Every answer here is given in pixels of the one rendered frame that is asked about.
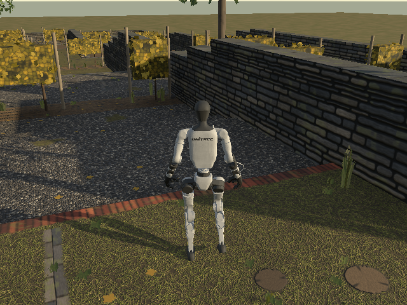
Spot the right robot forearm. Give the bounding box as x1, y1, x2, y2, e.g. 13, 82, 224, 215
228, 153, 241, 179

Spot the right robot upper arm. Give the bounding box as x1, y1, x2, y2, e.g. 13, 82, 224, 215
216, 128, 234, 163

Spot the robot right shin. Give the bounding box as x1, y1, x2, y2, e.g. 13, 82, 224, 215
215, 201, 224, 245

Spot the humanoid robot torso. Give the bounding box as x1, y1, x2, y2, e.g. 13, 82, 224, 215
188, 125, 218, 191

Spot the robot right hand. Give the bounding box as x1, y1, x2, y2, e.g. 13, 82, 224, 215
228, 176, 243, 189

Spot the left robot forearm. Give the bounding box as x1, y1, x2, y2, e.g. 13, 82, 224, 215
166, 154, 178, 178

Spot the left robot upper arm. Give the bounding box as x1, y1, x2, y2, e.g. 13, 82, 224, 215
172, 128, 190, 164

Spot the robot left hand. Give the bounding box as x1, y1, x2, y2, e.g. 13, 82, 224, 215
164, 175, 179, 189

